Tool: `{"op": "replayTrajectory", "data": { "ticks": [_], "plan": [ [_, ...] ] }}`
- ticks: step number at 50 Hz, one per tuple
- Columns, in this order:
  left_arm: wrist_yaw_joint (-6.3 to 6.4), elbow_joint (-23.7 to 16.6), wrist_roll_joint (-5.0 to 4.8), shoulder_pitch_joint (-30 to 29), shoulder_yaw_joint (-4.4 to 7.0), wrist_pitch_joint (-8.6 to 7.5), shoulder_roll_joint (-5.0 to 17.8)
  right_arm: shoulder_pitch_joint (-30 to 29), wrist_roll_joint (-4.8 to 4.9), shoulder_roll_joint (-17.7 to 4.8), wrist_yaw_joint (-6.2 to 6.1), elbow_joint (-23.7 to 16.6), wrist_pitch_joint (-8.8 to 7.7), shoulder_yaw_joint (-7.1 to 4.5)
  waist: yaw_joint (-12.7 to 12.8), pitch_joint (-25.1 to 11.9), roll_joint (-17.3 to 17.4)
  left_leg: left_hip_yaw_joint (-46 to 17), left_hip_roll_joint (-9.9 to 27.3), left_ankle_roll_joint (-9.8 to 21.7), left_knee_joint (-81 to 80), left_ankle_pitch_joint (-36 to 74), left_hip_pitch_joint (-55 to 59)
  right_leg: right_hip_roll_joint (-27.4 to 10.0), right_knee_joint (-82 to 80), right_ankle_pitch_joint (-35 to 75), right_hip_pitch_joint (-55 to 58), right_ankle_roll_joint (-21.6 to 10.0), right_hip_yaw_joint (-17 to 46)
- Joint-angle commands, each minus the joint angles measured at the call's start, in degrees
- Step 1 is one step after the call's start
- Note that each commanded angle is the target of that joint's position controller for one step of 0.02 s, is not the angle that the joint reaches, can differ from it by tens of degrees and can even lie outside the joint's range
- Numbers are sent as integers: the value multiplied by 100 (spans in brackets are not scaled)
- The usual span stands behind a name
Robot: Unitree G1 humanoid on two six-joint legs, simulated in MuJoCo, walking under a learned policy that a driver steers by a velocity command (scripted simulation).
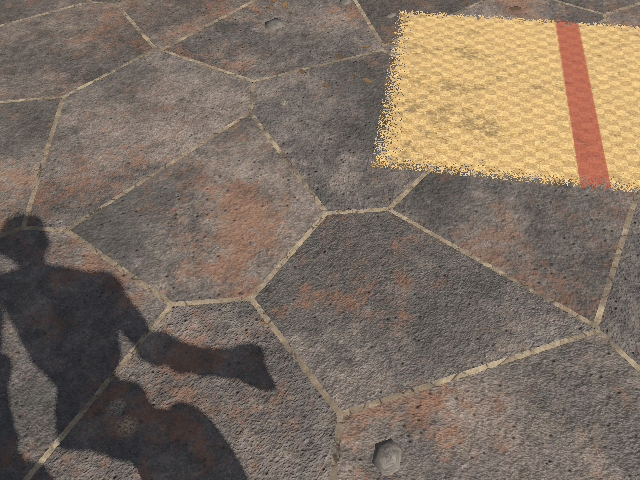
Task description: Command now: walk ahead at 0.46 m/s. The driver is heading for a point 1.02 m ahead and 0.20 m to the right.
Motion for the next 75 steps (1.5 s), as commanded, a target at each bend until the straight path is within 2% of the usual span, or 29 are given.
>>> {"op": "replayTrajectory", "data": {
  "ticks": [1,5,7,8,9,10,11,13,15,19,26,31,34,36,37,38,39,40,43,47,51,58,60,62,63,64,65,67,75],
  "plan": [
    [61,-172,-70,294,197,-41,1021,-979,29,-134,94,-598,-90,66,-3,927,-578,194,-227,46,-752,427,45,-1514,-496,1883,-697,-763,642],
    [73,-202,-81,196,275,24,1152,-924,32,-415,207,-722,-154,-13,-353,616,-711,210,-459,386,-1189,-5,590,-1766,237,3608,131,-578,491],
    [66,-276,-14,17,302,114,1227,341,39,-813,167,-387,-144,-225,-1059,-290,-908,465,-861,645,-1130,-268,2296,-1564,1816,5438,91,-397,261],
    [51,-387,24,-94,250,126,1152,1390,22,-1087,111,-112,-112,-340,-1522,-934,-823,-19,-433,893,-985,-264,3992,-1339,3263,4727,-953,-217,164],
    [-16,-489,23,574,64,38,428,2212,-164,-1650,72,73,-79,-466,-1256,-1993,556,-2706,1167,1766,-1286,-1387,6231,-374,5695,1806,-3160,125,47],
    [-70,-399,-104,633,13,-153,341,2198,-165,-1354,98,112,-73,-345,-1201,-2556,1135,-4744,1736,2071,-2493,-1897,6497,95,6847,-1500,-3972,103,949],
    [-93,-621,-262,6,163,-268,877,1641,-89,-992,114,83,-97,-232,-1098,-1509,866,-4010,1465,1683,-2633,-2036,5709,-304,7201,-1313,-4552,-14,1059],
    [-4,-786,-283,-666,228,-272,985,636,-123,-569,139,-82,-154,-100,-701,-419,-74,-2231,1094,1257,-2918,-1046,3714,-893,6618,-350,-4235,-82,788],
    [48,-691,-213,-366,280,-50,759,379,-203,-332,186,2,-222,-38,-326,-182,179,-1332,756,1069,-3276,-729,2755,-1164,6127,2,-3543,-89,851],
    [90,-880,-186,-697,336,166,699,696,-235,-582,76,265,-285,-107,-264,230,194,-545,697,1147,-3724,-447,2413,-1210,5534,608,-4023,14,951],
    [-100,-1354,-106,-1989,320,59,603,1131,-204,-789,-156,349,-218,-117,-643,441,-7,448,634,857,-3780,144,3206,-975,3428,2381,-4521,101,584],
    [-307,-1887,-121,-2801,234,58,515,1652,-125,-916,-196,487,-3,-166,-929,655,-83,734,996,796,-3273,805,4471,-886,2743,1707,-5050,-45,186],
    [-419,-2099,-153,-2617,317,71,713,1429,-94,-1122,-235,349,132,-227,-638,333,209,1015,1063,611,-2382,3134,4699,-490,2620,832,-4270,-305,-307],
    [-410,-1899,-178,-1380,564,91,1163,1209,-80,-1236,-277,222,218,-248,87,-441,343,1242,857,388,-589,4468,4332,29,2365,790,-2444,-616,-550],
    [-301,-1688,-170,-406,788,128,1639,1198,-95,-1188,-286,109,188,-210,534,-986,-6,1259,624,131,996,3265,3138,-257,2099,948,-679,-919,219],
    [-218,-1644,-187,-173,922,147,2306,1752,-285,-286,-158,-169,10,62,-10,-1553,-1552,997,-474,-249,3205,-1977,446,-1828,1879,480,1524,-1940,3280],
    [-212,-1780,-106,6,796,97,1994,1343,-78,-571,-63,-309,-282,51,196,-2366,-1177,-388,-901,-186,4111,-3263,-434,-2382,853,98,2146,-2335,5203],
    [-206,-1758,-41,-141,694,60,1614,709,129,-857,-8,-500,-430,-38,337,-1652,-882,-645,-539,4,4074,-2789,-999,-2147,783,421,1816,-1947,4303],
    [-197,-2086,-33,-1314,508,20,1046,637,-100,-910,-84,-498,-384,-112,-415,-523,-152,-562,68,24,2725,-1867,-17,-1495,567,1821,-691,-1492,2508],
    [-83,-2157,-72,-1281,559,3,1299,581,-223,-664,-109,-660,-125,-99,-609,-204,-265,-346,70,-338,1589,-1317,315,-1215,229,2489,-1689,-1491,1847],
    [11,-2036,-105,-915,540,37,1279,-202,-208,-444,-64,-851,-137,7,-246,-67,-533,-156,-167,-403,-301,389,655,-821,262,2188,-1863,-1085,1195],
    [12,-1774,-104,-425,537,81,1361,-851,-114,-737,104,-1162,-269,-39,-19,168,-749,-224,-356,11,-1386,196,525,-1458,770,1748,-694,-894,1819],
    [31,-1783,-90,-541,552,131,1418,-455,-114,-855,115,-1097,-304,-95,-277,53,-873,-70,-494,205,-1541,-228,1027,-1476,1183,2670,-479,-761,1834],
    [24,-1929,-21,-711,428,152,1171,1048,-203,-1256,69,-767,-324,-266,-981,-1076,-570,-476,-47,697,-1390,179,3345,-890,3119,3191,-1159,-453,1354],
    [11,-1972,-80,24,305,74,772,1863,-275,-1734,54,-617,-281,-409,-928,-2012,736,-2671,1219,1574,-1505,-548,5655,-68,5315,1234,-3235,7,840],
    [-8,-1931,-145,95,271,-3,833,2124,-131,-1434,113,-456,-228,-344,-993,-2184,1502,-4358,1667,1826,-2398,-1728,6116,187,6242,-1693,-4396,84,1125],
    [-30,-2013,-234,-441,378,-32,1296,1790,-42,-1075,105,-517,-201,-231,-1046,-1245,843,-3862,1516,1524,-2521,-2500,5493,-172,6691,-1435,-4988,43,1257],
    [-31,-2214,-113,-1195,374,-43,1262,1048,-139,-811,93,-659,-120,-117,-791,-215,70,-2559,1055,1247,-2811,-1781,3847,-686,6137,-539,-4843,28,833],
    [35,-2220,22,-1281,269,75,687,855,-164,-950,-12,-462,-95,-111,-394,-240,247,-310,326,1070,-2914,3044,2757,-792,3720,1022,-3620,387,363]
  ]
}}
